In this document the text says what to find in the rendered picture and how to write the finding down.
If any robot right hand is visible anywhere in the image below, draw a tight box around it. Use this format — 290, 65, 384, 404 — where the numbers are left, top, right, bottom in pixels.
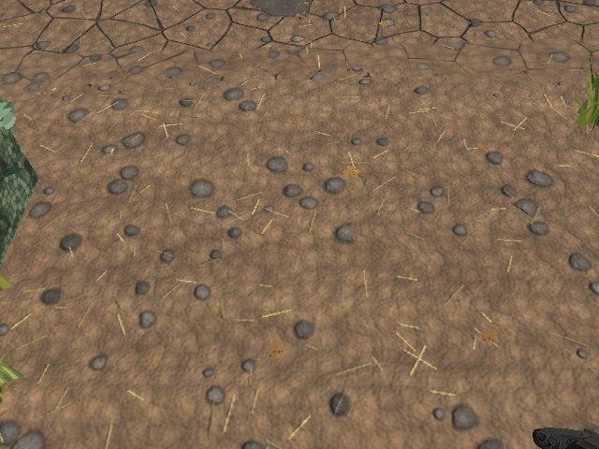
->
533, 427, 599, 449

